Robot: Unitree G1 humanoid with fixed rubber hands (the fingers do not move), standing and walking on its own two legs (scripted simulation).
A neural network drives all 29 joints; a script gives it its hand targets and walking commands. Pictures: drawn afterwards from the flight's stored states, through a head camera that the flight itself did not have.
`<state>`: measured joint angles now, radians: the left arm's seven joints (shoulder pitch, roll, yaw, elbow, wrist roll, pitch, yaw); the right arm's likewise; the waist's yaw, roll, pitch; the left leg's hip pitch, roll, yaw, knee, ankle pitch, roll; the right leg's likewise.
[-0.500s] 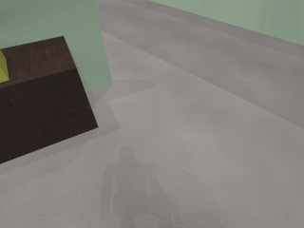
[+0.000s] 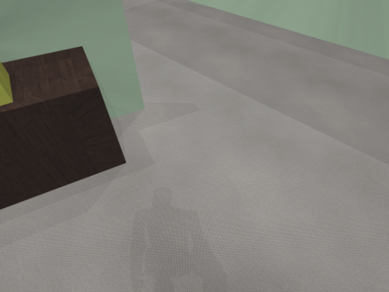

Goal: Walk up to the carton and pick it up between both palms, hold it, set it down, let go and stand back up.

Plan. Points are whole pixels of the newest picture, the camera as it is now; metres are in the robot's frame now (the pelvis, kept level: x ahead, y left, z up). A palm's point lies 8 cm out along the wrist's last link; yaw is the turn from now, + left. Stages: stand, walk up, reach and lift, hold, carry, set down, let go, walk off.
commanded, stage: stand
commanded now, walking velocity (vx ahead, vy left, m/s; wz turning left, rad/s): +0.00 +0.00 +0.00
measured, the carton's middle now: out of the picture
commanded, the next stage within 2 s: walk up in 0.02 s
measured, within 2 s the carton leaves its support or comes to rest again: neither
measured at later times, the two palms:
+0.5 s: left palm out of the picture -0.01 +0.32 -0.13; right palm out of the picture +0.09 -0.22 -0.12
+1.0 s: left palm out of the picture +0.17 +0.48 -0.12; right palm (209, 257) +0.24 -0.01 -0.15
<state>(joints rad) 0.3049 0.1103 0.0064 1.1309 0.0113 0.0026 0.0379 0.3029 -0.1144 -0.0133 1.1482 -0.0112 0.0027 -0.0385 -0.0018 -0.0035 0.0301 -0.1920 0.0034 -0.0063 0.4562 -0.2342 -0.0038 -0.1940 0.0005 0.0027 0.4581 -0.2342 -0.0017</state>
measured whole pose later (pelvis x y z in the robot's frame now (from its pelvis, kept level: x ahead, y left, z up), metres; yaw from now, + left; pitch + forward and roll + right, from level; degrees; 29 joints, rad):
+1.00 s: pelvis +0.18 +0.22 -0.01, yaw +26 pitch -3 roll +1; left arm 0.26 0.22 -0.03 0.80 0.05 -0.03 0.01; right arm 0.48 -0.21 0.00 0.91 -0.03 -0.03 0.03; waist -0.07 0.00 0.04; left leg -0.10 -0.11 -0.04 0.54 -0.39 0.09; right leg -0.54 -0.04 -0.07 0.77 -0.19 -0.02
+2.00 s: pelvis +0.43 +0.51 -0.01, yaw +35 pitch -4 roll +0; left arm 0.38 0.22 0.00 0.83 0.05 0.00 0.05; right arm 0.38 -0.25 -0.02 0.86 -0.03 0.01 0.02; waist -0.06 0.00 0.04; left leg -0.17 -0.07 0.15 0.49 -0.26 0.13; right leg -0.44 -0.02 0.00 0.85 -0.32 0.00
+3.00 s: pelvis +0.42 +0.68 -0.02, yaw +29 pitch -4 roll +1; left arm 0.39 0.24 0.00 0.85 0.00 0.02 0.01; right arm 0.20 -0.24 0.02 0.87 0.00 0.06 -0.02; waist 0.02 0.02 0.06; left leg -0.37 0.05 0.15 0.62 -0.27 0.03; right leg -0.24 0.03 -0.02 0.65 -0.35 -0.06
